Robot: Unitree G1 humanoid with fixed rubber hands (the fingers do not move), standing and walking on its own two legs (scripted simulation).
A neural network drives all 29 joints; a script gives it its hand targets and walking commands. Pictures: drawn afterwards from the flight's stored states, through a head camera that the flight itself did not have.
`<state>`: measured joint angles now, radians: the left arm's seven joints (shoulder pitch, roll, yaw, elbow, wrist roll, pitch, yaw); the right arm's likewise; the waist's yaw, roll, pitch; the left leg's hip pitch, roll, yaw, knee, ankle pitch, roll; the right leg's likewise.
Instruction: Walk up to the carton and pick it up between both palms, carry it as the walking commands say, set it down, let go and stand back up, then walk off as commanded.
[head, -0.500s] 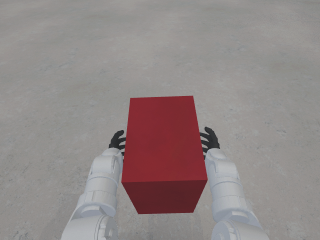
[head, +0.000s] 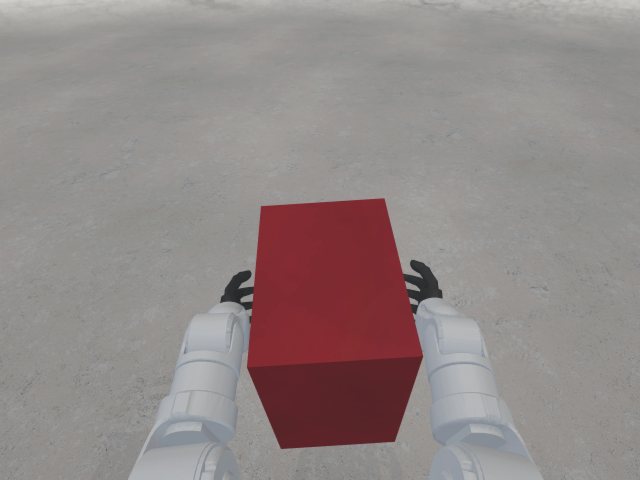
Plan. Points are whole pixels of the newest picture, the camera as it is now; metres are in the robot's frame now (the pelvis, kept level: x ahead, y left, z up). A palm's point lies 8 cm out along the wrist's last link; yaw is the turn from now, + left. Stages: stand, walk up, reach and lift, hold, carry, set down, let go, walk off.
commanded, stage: reach and lift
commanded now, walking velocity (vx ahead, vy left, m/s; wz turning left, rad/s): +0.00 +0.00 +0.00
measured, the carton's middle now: (330, 328) +0.34 +0.00 +0.01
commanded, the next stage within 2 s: hold in 0.92 s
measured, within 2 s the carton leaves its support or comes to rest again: neither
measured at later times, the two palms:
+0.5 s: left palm (236, 340) +0.28 +0.13 +0.05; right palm (439, 317) +0.30 -0.14 +0.08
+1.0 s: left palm (231, 338) +0.28 +0.14 +0.05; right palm (433, 335) +0.30 -0.13 +0.05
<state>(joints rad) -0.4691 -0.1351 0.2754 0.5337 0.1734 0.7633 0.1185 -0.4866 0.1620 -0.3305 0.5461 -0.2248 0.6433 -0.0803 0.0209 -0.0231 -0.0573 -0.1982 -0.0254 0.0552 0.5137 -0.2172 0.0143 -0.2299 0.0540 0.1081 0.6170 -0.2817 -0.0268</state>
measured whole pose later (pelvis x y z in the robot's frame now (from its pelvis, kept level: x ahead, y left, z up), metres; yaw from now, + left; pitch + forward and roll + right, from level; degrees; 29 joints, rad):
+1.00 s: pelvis -0.01 +0.00 +0.00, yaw +0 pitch -6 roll +2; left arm -0.37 -0.14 0.23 0.44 0.17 0.79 0.11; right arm -0.38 0.17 -0.26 0.45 -0.23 0.68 -0.07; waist 0.01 -0.01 -0.05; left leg -0.19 -0.02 0.05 0.48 -0.19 0.01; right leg -0.23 0.05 0.11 0.58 -0.25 -0.03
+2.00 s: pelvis -0.04 +0.03 -0.01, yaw +0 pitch -1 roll +0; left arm -0.37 -0.18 0.15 -0.09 0.17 1.08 0.13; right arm -0.35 0.18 -0.20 -0.06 -0.07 0.94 -0.14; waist -0.02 0.01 -0.01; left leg -0.39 -0.01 0.06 0.64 -0.23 0.05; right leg -0.45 0.06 0.10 0.81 -0.36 -0.01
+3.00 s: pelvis -0.36 -0.02 +0.00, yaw -22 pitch +3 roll -2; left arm -0.23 -0.14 0.06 -0.33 0.09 1.23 0.16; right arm -0.26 0.15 -0.10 -0.33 -0.02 1.17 -0.21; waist 0.08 0.03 0.01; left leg -0.31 0.12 0.18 0.61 -0.34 0.02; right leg -0.61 0.01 0.03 1.15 -0.31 0.04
